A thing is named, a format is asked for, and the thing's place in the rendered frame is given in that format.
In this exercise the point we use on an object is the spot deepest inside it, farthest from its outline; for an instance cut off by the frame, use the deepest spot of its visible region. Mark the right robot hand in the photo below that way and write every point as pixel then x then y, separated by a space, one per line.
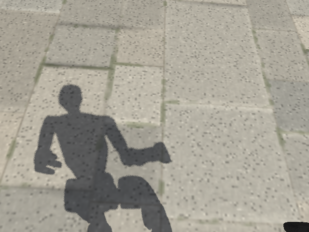
pixel 296 226

